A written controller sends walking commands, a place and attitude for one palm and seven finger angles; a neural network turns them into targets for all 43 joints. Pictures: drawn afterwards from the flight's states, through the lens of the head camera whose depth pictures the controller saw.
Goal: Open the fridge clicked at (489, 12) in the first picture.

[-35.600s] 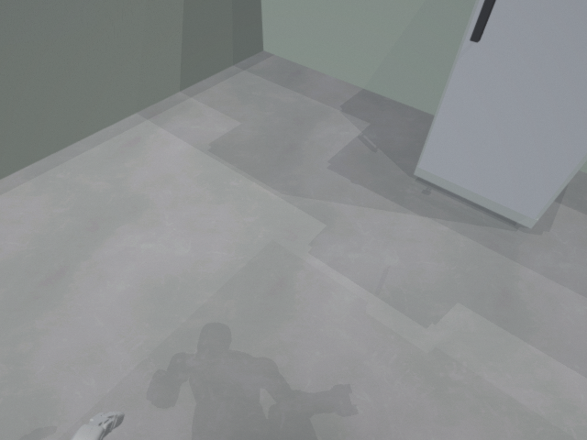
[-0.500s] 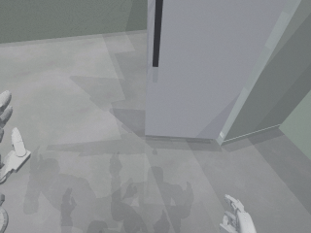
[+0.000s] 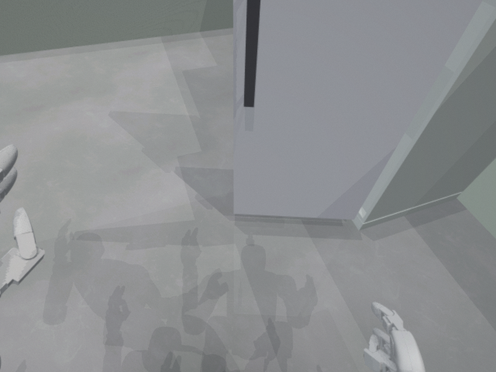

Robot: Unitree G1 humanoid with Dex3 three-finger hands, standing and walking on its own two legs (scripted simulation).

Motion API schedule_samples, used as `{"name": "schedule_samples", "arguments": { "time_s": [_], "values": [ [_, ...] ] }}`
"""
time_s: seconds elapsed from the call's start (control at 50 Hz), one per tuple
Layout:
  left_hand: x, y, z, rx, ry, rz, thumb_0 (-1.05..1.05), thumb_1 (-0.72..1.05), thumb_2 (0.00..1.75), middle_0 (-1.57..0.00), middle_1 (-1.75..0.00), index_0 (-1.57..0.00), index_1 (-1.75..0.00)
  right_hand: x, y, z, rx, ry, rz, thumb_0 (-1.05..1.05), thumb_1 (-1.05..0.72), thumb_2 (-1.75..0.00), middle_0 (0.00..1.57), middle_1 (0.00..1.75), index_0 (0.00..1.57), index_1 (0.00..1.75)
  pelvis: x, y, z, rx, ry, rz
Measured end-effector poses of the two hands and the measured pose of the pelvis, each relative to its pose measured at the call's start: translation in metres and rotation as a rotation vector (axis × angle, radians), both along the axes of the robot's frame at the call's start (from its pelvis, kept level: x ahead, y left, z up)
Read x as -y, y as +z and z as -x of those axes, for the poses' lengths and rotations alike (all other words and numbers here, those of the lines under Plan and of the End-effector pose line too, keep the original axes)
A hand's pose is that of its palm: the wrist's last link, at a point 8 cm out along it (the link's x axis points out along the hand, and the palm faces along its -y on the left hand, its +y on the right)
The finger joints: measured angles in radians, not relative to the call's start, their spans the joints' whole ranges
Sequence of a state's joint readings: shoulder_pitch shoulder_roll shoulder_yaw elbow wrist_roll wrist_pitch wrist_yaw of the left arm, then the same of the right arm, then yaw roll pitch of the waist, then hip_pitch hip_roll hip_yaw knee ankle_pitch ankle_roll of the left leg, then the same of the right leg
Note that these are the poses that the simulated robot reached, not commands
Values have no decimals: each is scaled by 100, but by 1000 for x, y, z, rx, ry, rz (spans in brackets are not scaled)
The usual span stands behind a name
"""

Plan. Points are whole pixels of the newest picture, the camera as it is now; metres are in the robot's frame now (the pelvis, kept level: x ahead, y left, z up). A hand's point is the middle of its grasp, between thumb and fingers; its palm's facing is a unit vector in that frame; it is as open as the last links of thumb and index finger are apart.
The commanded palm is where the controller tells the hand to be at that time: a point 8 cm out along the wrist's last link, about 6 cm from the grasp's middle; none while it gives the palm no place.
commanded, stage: stop stepping back and stand still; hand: left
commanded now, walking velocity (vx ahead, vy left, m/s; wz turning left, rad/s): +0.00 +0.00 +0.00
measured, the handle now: (251, 45) +0.79 +0.04 +0.12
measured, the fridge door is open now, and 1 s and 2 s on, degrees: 68 68 68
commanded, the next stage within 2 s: let the arm hang, fingers relaxed in 0.94 s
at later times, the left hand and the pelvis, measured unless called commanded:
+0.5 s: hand out of the picture +0.18 +0.29 +0.16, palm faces +0.42 -0.80 -0.44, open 7.4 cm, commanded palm +0.12 +0.32 +0.18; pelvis -0.02 +0.02 +0.00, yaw +0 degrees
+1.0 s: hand out of the picture +0.16 +0.30 +0.17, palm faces +0.44 -0.78 -0.45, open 7.4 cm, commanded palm +0.10 +0.34 +0.18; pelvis -0.03 +0.04 +0.01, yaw +0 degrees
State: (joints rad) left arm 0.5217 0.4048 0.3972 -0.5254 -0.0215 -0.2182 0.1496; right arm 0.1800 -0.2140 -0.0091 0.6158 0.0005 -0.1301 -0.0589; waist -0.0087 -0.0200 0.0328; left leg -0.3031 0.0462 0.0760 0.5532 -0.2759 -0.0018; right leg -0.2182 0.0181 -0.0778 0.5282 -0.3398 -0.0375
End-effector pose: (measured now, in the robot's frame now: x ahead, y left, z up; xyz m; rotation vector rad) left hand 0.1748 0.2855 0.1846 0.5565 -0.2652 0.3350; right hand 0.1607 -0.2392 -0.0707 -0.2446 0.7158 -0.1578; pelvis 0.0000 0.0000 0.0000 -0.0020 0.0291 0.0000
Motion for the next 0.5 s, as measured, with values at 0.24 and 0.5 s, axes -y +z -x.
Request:
{"name": "schedule_samples", "arguments": {
  "time_s": [0.24, 0.5],
  "values": [
    [-29, -1, 2, -94, 66, -30, 1, 89, 90, -22, -30, -22, -30, -20, 0, -16, 11, -7, -51, 1, -91, -90, 20, 30, 20, 30, -12, 2, -10, -11, -19, 2],
    [-37, -3, 32, -12, 56, 47, 2, 89, 90, -22, -30, -22, -30, -32, 3, 27, -32, 8, 2, 1, -91, -90, 20, 30, 20, 30, -24, 5, 17, 14, 0, 18]
  ]
}}
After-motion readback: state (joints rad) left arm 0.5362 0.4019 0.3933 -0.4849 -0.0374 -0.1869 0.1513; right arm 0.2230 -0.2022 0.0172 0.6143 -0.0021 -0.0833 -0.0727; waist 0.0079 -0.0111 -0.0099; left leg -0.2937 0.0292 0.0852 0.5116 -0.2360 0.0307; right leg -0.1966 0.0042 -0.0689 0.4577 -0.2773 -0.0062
